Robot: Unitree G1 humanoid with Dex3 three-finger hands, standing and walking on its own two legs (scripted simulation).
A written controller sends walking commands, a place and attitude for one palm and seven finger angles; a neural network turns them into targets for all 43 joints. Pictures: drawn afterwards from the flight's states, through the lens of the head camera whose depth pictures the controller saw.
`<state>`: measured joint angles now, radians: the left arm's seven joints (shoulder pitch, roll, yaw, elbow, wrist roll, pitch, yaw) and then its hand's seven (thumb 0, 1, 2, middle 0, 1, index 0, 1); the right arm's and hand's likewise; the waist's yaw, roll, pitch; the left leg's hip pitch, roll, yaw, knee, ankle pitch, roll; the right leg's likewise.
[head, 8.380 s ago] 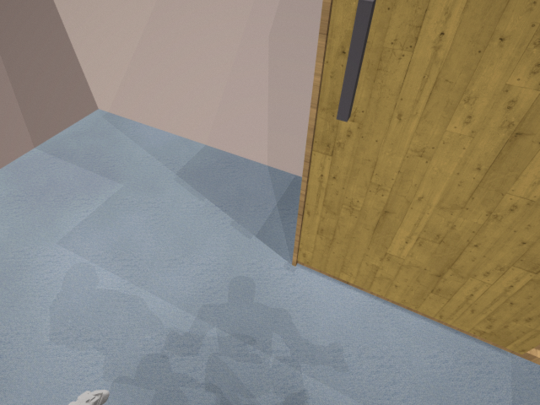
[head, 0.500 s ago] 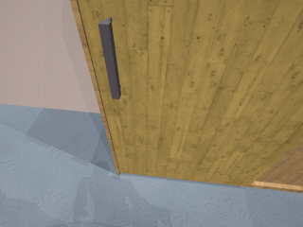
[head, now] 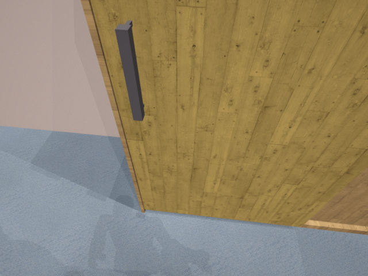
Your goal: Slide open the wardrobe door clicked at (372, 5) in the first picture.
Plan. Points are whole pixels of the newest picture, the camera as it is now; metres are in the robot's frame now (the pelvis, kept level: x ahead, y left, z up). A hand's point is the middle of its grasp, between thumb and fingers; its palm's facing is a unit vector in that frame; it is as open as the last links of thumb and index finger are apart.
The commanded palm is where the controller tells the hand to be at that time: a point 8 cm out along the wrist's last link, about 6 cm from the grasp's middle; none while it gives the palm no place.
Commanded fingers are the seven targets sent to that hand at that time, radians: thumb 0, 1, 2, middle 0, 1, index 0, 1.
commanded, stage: look again from close up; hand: left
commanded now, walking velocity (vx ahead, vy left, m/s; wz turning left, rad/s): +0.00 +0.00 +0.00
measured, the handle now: (134, 75) +0.55 +0.17 +0.15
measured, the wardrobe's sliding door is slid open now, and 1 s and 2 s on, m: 0.00 0.00 0.00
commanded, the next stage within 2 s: none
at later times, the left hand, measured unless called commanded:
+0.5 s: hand out of the picture +0.06 +0.23 -0.16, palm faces -0.02 -0.95 -0.32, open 7.4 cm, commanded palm none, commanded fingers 0.00 0.90 0.90 -0.20 -0.30 -0.20 -0.30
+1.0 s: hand out of the picture +0.07 +0.24 -0.16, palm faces -0.02 -0.95 -0.32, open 7.4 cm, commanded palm none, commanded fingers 0.00 0.90 0.90 -0.20 -0.30 -0.20 -0.30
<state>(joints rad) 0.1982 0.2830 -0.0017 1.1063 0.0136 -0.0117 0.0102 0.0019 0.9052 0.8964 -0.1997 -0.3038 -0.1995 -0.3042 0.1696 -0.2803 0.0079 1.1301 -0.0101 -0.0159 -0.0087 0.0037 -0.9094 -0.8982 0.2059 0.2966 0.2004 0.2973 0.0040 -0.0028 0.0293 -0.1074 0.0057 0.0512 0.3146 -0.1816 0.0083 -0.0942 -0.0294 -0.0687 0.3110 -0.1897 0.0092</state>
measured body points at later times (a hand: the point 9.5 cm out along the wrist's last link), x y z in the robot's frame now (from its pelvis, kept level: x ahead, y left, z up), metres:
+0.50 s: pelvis +0.00 -0.01 +0.00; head +0.01 -0.01 +0.45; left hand +0.06 +0.28 -0.14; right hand +0.07 -0.29 -0.14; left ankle -0.01 +0.11 -0.75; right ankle -0.01 -0.12 -0.75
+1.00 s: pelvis +0.01 -0.01 +0.00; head +0.02 +0.00 +0.45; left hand +0.07 +0.29 -0.14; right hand +0.08 -0.30 -0.14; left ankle -0.01 +0.11 -0.75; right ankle -0.01 -0.12 -0.75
